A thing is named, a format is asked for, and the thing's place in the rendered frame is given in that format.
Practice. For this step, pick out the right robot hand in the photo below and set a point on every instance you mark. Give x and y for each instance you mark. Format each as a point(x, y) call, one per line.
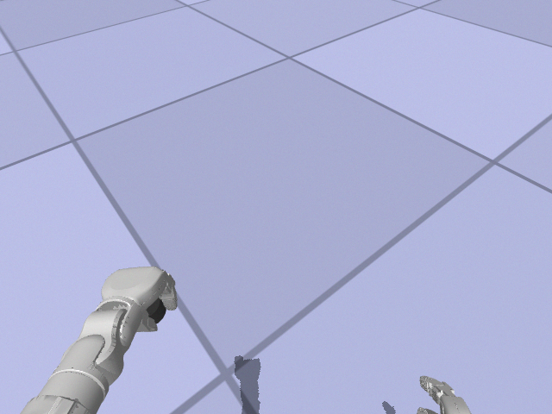
point(444, 396)

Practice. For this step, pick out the left robot hand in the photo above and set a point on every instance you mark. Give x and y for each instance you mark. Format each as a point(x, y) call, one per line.
point(143, 285)

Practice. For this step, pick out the left robot arm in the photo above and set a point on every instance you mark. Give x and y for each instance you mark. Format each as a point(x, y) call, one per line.
point(81, 381)

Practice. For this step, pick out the tin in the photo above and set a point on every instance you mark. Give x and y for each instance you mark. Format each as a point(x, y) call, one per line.
point(156, 310)

